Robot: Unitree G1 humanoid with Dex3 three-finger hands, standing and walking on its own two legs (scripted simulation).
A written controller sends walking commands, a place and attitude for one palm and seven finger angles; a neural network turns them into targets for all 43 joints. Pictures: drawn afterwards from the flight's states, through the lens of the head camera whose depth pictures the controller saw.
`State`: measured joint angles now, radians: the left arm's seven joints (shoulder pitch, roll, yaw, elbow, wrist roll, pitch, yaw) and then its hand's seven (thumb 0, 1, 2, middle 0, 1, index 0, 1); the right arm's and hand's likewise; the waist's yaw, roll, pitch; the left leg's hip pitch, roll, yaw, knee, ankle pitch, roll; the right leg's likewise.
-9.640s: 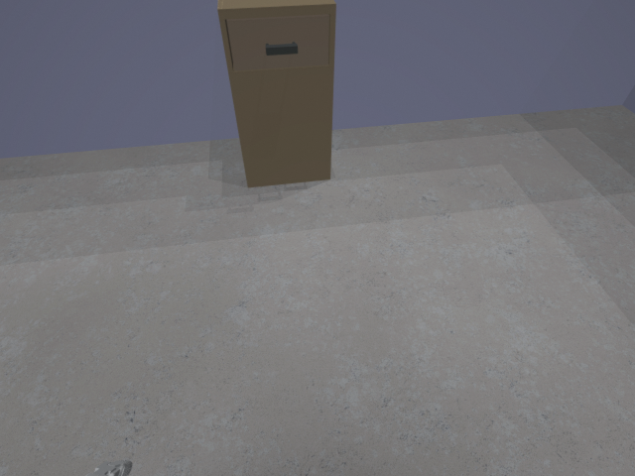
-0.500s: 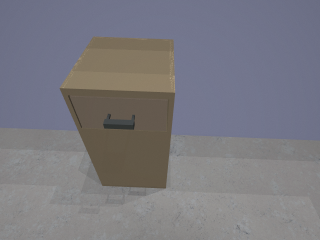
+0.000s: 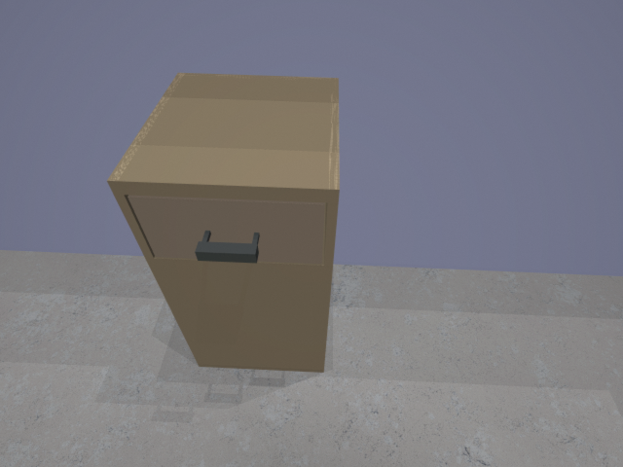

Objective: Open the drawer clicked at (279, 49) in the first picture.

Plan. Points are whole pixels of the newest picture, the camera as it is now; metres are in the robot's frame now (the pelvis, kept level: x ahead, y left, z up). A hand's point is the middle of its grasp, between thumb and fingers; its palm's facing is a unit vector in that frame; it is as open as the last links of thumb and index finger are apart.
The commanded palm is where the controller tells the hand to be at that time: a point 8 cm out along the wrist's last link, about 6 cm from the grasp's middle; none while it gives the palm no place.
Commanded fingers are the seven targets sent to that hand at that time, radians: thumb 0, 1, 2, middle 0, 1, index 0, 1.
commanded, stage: raise the hand with hooked fingers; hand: left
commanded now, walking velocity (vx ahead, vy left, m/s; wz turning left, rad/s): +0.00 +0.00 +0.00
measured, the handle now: (229, 244) +0.53 +0.20 -0.09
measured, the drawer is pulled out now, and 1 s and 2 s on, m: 0.00 0.00 0.00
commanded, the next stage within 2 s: move the hooked fingers above the handle in 2.00 s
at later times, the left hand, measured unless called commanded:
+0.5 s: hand (212, 422) +0.19 +0.15 -0.06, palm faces -0.03 -0.30 -0.95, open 8.4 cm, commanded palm +0.16 +0.20 -0.02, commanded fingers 0.00 0.41 0.69 -0.23 -0.62 -0.23 -0.62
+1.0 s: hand (178, 373) +0.24 +0.20 -0.01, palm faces -0.02 -0.12 -0.99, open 11.4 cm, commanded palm +0.22 +0.20 +0.05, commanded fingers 0.00 -0.17 0.44 -0.28 -0.99 -0.28 -0.99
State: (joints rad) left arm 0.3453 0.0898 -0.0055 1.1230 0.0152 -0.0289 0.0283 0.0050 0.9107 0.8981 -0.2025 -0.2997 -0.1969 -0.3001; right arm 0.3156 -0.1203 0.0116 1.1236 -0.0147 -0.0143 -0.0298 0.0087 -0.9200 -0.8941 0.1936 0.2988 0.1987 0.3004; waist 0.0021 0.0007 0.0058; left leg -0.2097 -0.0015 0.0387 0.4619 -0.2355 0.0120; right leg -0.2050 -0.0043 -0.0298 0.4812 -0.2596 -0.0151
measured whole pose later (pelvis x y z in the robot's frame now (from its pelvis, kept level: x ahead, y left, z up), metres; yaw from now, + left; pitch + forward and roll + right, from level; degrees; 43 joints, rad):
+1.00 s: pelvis +0.01 -0.03 -0.03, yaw -1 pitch +7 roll +2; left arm 0.30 0.35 -0.07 -0.01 1.02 0.00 0.33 0.00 0.04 0.53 -0.29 -0.85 -0.28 -0.85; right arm 0.17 -0.22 0.00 0.60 -0.05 0.10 0.00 0.01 -0.91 -0.89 0.20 0.30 0.20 0.30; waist 0.06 0.04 -0.07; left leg -0.47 0.02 0.05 0.70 -0.35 -0.02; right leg -0.49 0.01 -0.02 0.76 -0.39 -0.05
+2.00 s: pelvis +0.01 +0.01 +0.00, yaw +0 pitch +3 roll +0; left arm -0.05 0.46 -0.05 0.09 0.94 -0.03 0.13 0.00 -0.49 0.30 -0.32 -1.20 -0.32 -1.20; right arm 0.17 -0.26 -0.03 0.63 0.01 0.12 -0.01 0.01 -0.91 -0.89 0.20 0.30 0.20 0.30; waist 0.07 0.06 -0.02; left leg -0.31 -0.01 0.04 0.51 -0.26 0.02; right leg -0.31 -0.02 -0.02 0.53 -0.29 0.00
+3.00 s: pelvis +0.02 -0.01 -0.02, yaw +0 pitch +11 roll +1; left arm -0.47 0.39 -0.10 0.69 1.04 -0.03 0.25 0.00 -0.49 0.30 -0.32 -1.20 -0.32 -1.20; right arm 0.26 -0.25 -0.06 0.66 0.01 0.13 -0.02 0.01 -0.91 -0.89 0.20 0.30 0.20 0.30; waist -0.01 0.05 -0.10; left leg -0.52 0.01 0.04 0.65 -0.33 0.00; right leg -0.52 0.01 -0.02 0.68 -0.36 -0.03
